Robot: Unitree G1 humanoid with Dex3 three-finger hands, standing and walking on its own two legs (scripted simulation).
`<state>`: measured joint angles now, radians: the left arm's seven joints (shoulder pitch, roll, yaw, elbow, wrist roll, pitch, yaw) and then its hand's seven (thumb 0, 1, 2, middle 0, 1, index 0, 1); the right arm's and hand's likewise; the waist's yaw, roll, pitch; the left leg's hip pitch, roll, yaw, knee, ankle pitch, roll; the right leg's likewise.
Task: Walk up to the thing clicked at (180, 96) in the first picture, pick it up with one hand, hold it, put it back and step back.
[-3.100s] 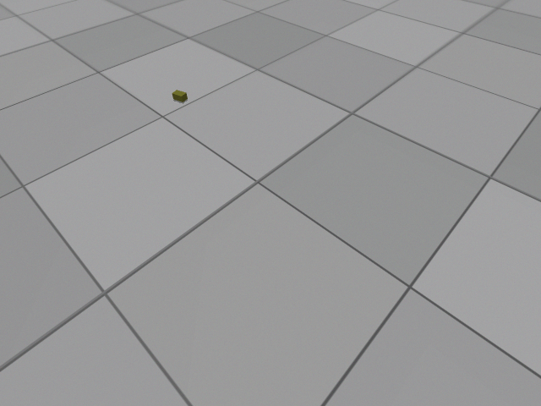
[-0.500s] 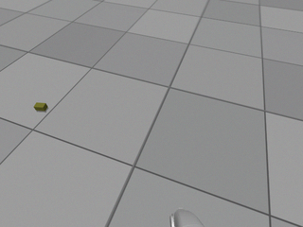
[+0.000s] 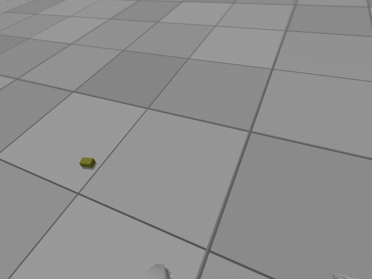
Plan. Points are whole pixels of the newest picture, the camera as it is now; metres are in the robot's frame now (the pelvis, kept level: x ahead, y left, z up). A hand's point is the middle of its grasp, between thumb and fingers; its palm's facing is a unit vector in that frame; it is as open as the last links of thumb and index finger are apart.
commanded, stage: walk up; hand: left
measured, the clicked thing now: (87, 162) +1.02 +0.80 -0.74
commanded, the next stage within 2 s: none
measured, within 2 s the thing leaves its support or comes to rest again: neither
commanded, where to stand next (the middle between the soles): +0.63 +0.63 m, yaw -8 degrees
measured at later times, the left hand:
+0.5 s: hand (39, 243) +0.26 +0.44 -0.13, palm faces -0.12 -0.87 -0.48, open 7.4 cm
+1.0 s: hand out of the picture +0.35 +0.63 -0.14, palm faces -0.06 -0.83 -0.56, open 7.4 cm
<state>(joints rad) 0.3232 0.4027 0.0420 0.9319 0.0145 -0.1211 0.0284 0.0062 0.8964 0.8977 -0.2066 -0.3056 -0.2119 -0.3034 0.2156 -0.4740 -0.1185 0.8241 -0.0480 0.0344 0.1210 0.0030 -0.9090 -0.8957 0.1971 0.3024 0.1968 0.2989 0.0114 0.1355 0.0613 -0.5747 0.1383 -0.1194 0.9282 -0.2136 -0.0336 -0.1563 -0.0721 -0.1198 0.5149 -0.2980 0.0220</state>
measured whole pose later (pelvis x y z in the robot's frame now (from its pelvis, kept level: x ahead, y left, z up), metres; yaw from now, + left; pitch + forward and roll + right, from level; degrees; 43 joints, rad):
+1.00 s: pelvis +0.30 +0.30 -0.03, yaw -2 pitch -2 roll -3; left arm 0.33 0.49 0.07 0.92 0.04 -0.09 0.05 0.01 0.89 0.90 -0.21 -0.31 -0.21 -0.30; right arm 0.24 -0.49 -0.15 0.84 -0.06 0.07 0.12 0.00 -0.91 -0.90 0.20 0.30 0.20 0.30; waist 0.00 0.08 0.08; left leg -0.45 0.13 -0.03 0.79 -0.32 -0.03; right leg -0.30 -0.19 -0.06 0.73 -0.38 0.02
